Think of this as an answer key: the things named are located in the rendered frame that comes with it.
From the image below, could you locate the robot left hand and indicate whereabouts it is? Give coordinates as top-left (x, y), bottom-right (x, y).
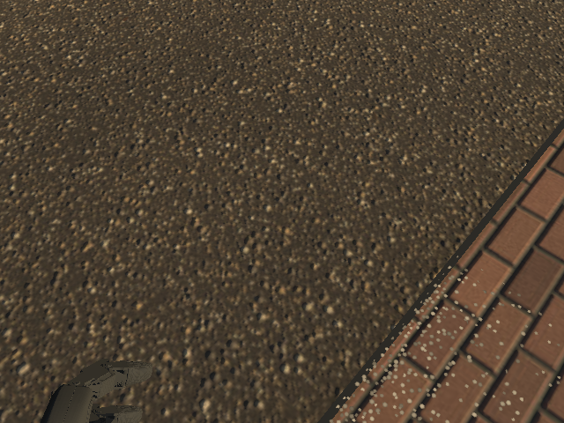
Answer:
top-left (41, 358), bottom-right (152, 423)

